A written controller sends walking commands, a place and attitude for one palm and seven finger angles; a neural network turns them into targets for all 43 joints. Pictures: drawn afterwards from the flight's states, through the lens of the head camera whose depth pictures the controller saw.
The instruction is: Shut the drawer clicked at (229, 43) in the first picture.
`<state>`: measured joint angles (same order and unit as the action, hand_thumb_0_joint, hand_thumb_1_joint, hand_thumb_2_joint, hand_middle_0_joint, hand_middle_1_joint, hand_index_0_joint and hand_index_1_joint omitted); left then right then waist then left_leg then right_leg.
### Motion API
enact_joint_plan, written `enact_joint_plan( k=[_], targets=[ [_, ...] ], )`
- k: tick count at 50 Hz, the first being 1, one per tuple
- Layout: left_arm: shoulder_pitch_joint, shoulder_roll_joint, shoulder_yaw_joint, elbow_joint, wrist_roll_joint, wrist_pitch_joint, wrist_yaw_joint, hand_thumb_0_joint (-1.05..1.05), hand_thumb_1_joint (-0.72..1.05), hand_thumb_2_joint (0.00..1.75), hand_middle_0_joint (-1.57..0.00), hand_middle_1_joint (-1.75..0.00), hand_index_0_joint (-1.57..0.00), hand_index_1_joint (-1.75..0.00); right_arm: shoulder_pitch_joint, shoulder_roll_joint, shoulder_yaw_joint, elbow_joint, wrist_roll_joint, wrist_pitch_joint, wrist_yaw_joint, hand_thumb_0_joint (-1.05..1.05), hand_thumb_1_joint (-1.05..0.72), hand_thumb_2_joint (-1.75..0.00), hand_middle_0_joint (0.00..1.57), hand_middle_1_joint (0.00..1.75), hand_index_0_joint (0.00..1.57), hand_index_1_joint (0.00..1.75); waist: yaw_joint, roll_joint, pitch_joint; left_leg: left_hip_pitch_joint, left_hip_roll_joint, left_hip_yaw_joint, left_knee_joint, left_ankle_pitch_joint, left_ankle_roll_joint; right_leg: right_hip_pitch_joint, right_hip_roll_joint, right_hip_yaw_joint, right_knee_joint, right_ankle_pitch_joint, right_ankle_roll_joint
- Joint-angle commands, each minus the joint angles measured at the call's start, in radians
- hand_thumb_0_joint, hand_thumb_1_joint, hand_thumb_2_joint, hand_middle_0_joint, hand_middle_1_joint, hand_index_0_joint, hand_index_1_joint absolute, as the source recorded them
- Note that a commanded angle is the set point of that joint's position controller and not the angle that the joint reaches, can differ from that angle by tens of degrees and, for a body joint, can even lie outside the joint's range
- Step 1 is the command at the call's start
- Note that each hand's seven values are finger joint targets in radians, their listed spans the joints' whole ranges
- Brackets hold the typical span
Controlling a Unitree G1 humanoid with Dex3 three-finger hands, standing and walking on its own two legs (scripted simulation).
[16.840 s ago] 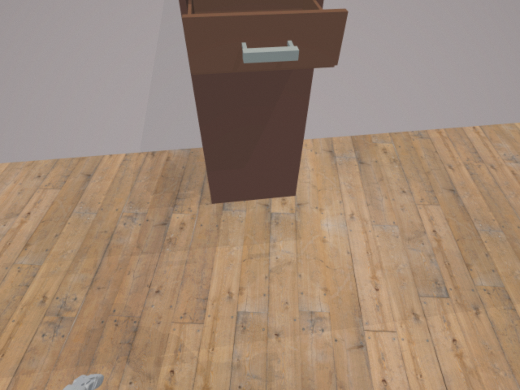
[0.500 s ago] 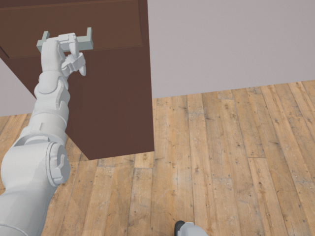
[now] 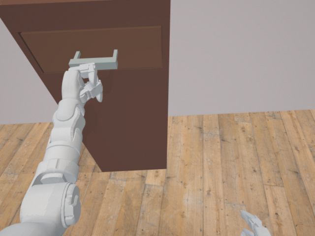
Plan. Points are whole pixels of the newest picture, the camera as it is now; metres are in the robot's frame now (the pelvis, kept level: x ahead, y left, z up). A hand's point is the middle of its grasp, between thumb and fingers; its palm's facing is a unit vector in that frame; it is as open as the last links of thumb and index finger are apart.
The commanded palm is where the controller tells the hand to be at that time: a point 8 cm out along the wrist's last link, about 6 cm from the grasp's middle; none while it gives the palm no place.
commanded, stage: draw the hand back to the body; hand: left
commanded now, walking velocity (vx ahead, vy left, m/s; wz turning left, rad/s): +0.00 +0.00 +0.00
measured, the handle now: (95, 58) +0.56 +0.20 +0.15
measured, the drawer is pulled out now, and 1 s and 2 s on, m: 0.00 0.00 0.00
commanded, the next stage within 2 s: step back with the hand held close in 1.28 s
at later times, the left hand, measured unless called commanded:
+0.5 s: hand (60, 126) +0.31 +0.21 +0.16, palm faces +0.18 -0.97 -0.17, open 3.3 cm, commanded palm +0.26 +0.26 +0.16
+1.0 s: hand (8, 177) +0.20 +0.26 +0.17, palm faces +0.39 -0.85 -0.35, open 3.3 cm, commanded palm +0.14 +0.30 +0.18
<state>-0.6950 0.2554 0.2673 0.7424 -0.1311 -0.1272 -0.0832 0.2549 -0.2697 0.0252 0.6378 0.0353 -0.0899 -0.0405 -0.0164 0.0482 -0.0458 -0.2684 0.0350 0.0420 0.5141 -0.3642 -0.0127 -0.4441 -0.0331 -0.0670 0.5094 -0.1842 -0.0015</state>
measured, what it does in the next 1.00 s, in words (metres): stands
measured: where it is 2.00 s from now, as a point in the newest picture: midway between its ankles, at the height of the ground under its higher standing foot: outside the picture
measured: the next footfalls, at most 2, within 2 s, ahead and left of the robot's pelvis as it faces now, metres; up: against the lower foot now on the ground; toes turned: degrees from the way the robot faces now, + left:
none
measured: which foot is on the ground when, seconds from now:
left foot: down 0.00-1.00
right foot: down 0.00-1.00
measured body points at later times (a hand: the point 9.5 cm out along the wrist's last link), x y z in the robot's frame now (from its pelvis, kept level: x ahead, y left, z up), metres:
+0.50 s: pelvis +0.00 +0.01 +0.01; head -0.01 -0.01 +0.46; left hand +0.29 +0.26 +0.17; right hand +0.19 -0.21 -0.08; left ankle -0.07 +0.12 -0.73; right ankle +0.04 -0.12 -0.73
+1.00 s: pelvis -0.01 +0.02 +0.01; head -0.03 +0.00 +0.46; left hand +0.17 +0.30 +0.19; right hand +0.17 -0.19 -0.08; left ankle -0.07 +0.12 -0.73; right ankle +0.04 -0.12 -0.73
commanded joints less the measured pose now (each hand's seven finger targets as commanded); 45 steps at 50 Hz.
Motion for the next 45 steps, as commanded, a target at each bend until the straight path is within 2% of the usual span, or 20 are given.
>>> enact_joint_plan(
  k=[1, 2, 3, 5, 7, 8, 13, 16, 17, 20, 21, 22, 23, 27, 32, 33, 34, 40, 43, 45],
  targets=[
    [-0.253, 0.147, 0.013, -0.337, -0.031, -0.045, -0.029, 0.00, 0.90, 0.90, -1.40, -1.60, -1.40, -1.60, 0.022, -0.104, -0.040, -0.131, 0.006, -0.038, 0.005, 0.00, -0.90, -0.90, 0.20, 0.30, 0.20, 0.30, 0.017, -0.048, -0.404, 0.005, -0.028, 0.010, -0.051, 0.526, 0.023, 0.422, 0.019, 0.026, 0.028, 0.483, -0.026],
    [-0.217, 0.143, 0.016, -0.351, -0.042, -0.029, -0.035, 0.00, 0.90, 0.90, -1.40, -1.60, -1.40, -1.60, 0.007, -0.107, -0.039, -0.137, 0.008, -0.036, 0.007, 0.00, -0.90, -0.90, 0.20, 0.30, 0.20, 0.30, 0.021, -0.066, -0.374, -0.007, -0.027, 0.012, -0.058, 0.508, 0.022, 0.424, 0.017, 0.025, 0.022, 0.482, -0.025],
    [-0.182, 0.175, 0.045, -0.367, -0.046, -0.015, -0.036, 0.00, 0.90, 0.90, -1.40, -1.60, -1.40, -1.60, -0.002, -0.112, -0.039, -0.143, 0.007, -0.034, 0.006, 0.00, -0.90, -0.90, 0.20, 0.30, 0.20, 0.30, 0.028, -0.097, -0.361, -0.015, -0.027, 0.006, -0.066, 0.501, 0.023, 0.433, 0.019, 0.023, 0.020, 0.476, -0.026],
    [-0.121, 0.194, 0.070, -0.452, -0.055, 0.016, -0.037, 0.00, 0.90, 0.90, -1.40, -1.60, -1.40, -1.60, -0.037, -0.109, -0.037, -0.161, 0.013, -0.028, 0.005, 0.00, -0.90, -0.90, 0.20, 0.30, 0.20, 0.30, 0.042, -0.098, -0.338, -0.020, -0.029, 0.014, -0.083, 0.447, 0.024, 0.448, 0.016, 0.026, 0.008, 0.446, -0.024],
    [-0.108, 0.192, 0.060, -0.563, -0.050, 0.038, -0.033, 0.00, 0.90, 0.90, -1.40, -1.60, -1.40, -1.60, -0.063, -0.100, -0.033, -0.177, 0.011, -0.030, 0.000, 0.00, -0.90, -0.90, 0.20, 0.30, 0.20, 0.30, 0.043, -0.071, -0.341, 0.003, -0.030, 0.013, -0.091, 0.448, 0.024, 0.458, 0.014, 0.026, 0.004, 0.443, -0.024],
    [-0.089, 0.215, 0.072, -0.618, -0.051, 0.043, -0.031, 0.00, 0.90, 0.90, -1.40, -1.60, -1.40, -1.60, -0.078, -0.100, -0.031, -0.185, 0.011, -0.034, -0.003, 0.00, -0.90, -0.90, 0.20, 0.30, 0.20, 0.30, 0.050, -0.042, -0.339, 0.015, -0.030, 0.009, -0.093, 0.449, 0.022, 0.457, 0.015, 0.030, 0.001, 0.426, -0.025],
    [-0.030, 0.162, 0.019, -0.772, -0.074, 0.078, -0.054, 0.00, 0.90, 0.90, -1.40, -1.60, -1.40, -1.60, -0.113, -0.089, -0.022, -0.183, 0.011, -0.070, -0.020, 0.00, -0.90, -0.90, 0.20, 0.30, 0.20, 0.30, 0.034, -0.020, -0.299, 0.069, -0.030, -0.003, -0.104, 0.430, 0.015, 0.433, 0.021, 0.018, -0.023, 0.376, -0.025],
    [0.079, 0.152, 0.023, -0.794, -0.094, 0.115, -0.076, 0.00, 0.90, 0.90, -1.40, -1.60, -1.40, -1.60, -0.128, -0.090, -0.018, -0.174, 0.015, -0.093, -0.030, 0.00, -0.90, -0.90, 0.20, 0.30, 0.20, 0.30, 0.043, -0.031, -0.266, 0.072, -0.032, -0.009, -0.115, 0.399, 0.009, 0.422, 0.023, 0.005, -0.032, 0.334, -0.025],
    [0.104, 0.143, 0.017, -0.814, -0.096, 0.128, -0.083, 0.00, 0.90, 0.90, -1.40, -1.60, -1.40, -1.60, -0.137, -0.087, -0.015, -0.176, 0.015, -0.099, -0.032, 0.00, -0.90, -0.90, 0.20, 0.30, 0.20, 0.30, 0.048, -0.010, -0.250, 0.075, -0.033, -0.011, -0.118, 0.399, 0.006, 0.416, 0.022, 0.004, -0.035, 0.327, -0.027],
    [0.194, 0.144, 0.028, -0.850, -0.111, 0.169, -0.096, 0.00, 0.90, 0.90, -1.40, -1.60, -1.40, -1.60, -0.157, -0.090, -0.011, -0.174, 0.017, -0.110, -0.036, 0.00, -0.90, -0.90, 0.20, 0.30, 0.20, 0.30, 0.054, -0.040, -0.211, 0.068, -0.032, -0.018, -0.126, 0.366, 0.006, 0.404, 0.021, -0.003, -0.043, 0.285, -0.026],
    [0.237, 0.227, -0.008, -1.027, 0.005, 0.068, 0.009, 0.00, 0.90, 0.90, -1.40, -1.60, -1.40, -1.60, -0.144, -0.091, -0.030, -0.167, -0.019, -0.118, -0.031, 0.00, -0.90, -0.90, 0.20, 0.30, 0.20, 0.30, 0.058, -0.004, -0.142, 0.075, -0.050, 0.000, -0.140, 0.361, 0.025, 0.400, 0.023, 0.022, -0.099, 0.237, -0.016],
    [0.380, 0.165, -0.022, -0.960, 0.017, 0.049, 0.057, 0.00, 0.90, 0.90, -1.40, -1.60, -1.40, -1.60, -0.146, -0.083, -0.028, -0.153, -0.027, -0.118, -0.026, 0.00, -0.90, -0.90, 0.20, 0.30, 0.20, 0.30, 0.050, -0.040, -0.098, 0.058, -0.045, -0.007, -0.152, 0.340, 0.026, 0.393, 0.022, 0.011, -0.107, 0.212, -0.017],
    [0.427, 0.170, -0.027, -0.987, 0.030, 0.032, 0.085, 0.00, 0.90, 0.90, -1.40, -1.60, -1.40, -1.60, -0.151, -0.090, -0.031, -0.146, -0.030, -0.108, -0.021, 0.00, -0.90, -0.90, 0.20, 0.30, 0.20, 0.30, 0.061, -0.079, -0.107, 0.059, -0.042, -0.014, -0.161, 0.337, 0.027, 0.421, 0.027, 0.016, -0.118, 0.205, -0.019],
    [0.454, 0.184, -0.013, -1.063, 0.065, -0.018, 0.143, 0.00, 0.90, 0.90, -1.40, -1.60, -1.40, -1.60, -0.166, -0.070, -0.030, -0.147, -0.033, -0.082, -0.024, 0.00, -0.90, -0.90, 0.20, 0.30, 0.20, 0.30, 0.050, -0.035, -0.106, 0.090, -0.041, -0.009, -0.185, 0.314, 0.027, 0.444, 0.022, 0.025, -0.130, 0.182, -0.018],
    [0.563, 0.187, -0.004, -1.155, 0.089, -0.056, 0.174, 0.00, 0.90, 0.90, -1.40, -1.60, -1.40, -1.60, -0.176, -0.059, -0.032, -0.146, -0.043, -0.078, -0.028, 0.00, -0.90, -0.90, 0.20, 0.30, 0.20, 0.30, 0.061, 0.043, -0.115, 0.131, -0.040, -0.015, -0.197, 0.366, 0.019, 0.473, 0.020, 0.022, -0.138, 0.195, -0.021],
    [0.585, 0.184, -0.011, -1.156, 0.092, -0.058, 0.175, 0.00, 0.90, 0.90, -1.40, -1.60, -1.40, -1.60, -0.178, -0.065, -0.033, -0.143, -0.046, -0.077, -0.026, 0.00, -0.90, -0.90, 0.20, 0.30, 0.20, 0.30, 0.060, 0.003, -0.091, 0.120, -0.038, -0.021, -0.203, 0.354, 0.018, 0.471, 0.024, 0.020, -0.147, 0.182, -0.021],
    [0.605, 0.183, -0.008, -1.170, 0.092, -0.063, 0.178, 0.00, 0.90, 0.90, -1.40, -1.60, -1.40, -1.60, -0.182, -0.062, -0.034, -0.146, -0.043, -0.078, -0.027, 0.00, -0.90, -0.90, 0.20, 0.30, 0.20, 0.30, 0.060, -0.002, -0.083, 0.120, -0.035, -0.024, -0.208, 0.348, 0.018, 0.473, 0.024, 0.019, -0.146, 0.173, -0.020],
    [0.769, 0.181, 0.021, -1.248, 0.097, -0.078, 0.184, 0.00, 0.90, 0.90, -1.40, -1.60, -1.40, -1.60, -0.184, -0.061, -0.038, -0.146, -0.052, -0.082, -0.019, 0.00, -0.90, -0.90, 0.20, 0.30, 0.20, 0.30, 0.074, 0.027, -0.038, 0.105, -0.028, -0.036, -0.212, 0.360, 0.008, 0.470, 0.025, 0.016, -0.140, 0.158, -0.022],
    [0.883, 0.204, 0.070, -1.247, 0.097, -0.079, 0.186, 0.00, 0.90, 0.90, -1.40, -1.60, -1.40, -1.60, -0.177, -0.063, -0.043, -0.144, -0.057, -0.082, -0.019, 0.00, -0.90, -0.90, 0.20, 0.30, 0.20, 0.30, 0.084, -0.033, -0.017, 0.083, -0.024, -0.042, -0.211, 0.357, 0.009, 0.478, 0.027, 0.015, -0.140, 0.158, -0.022],
    [0.907, 0.197, 0.075, -1.297, 0.096, -0.084, 0.185, 0.00, 0.90, 0.90, -1.40, -1.60, -1.40, -1.60, -0.182, -0.058, -0.044, -0.151, -0.053, -0.082, -0.018, 0.00, -0.90, -0.90, 0.20, 0.30, 0.20, 0.30, 0.083, 0.000, -0.014, 0.077, -0.021, -0.039, -0.210, 0.341, 0.009, 0.475, 0.024, 0.018, -0.136, 0.144, -0.020]
  ],
)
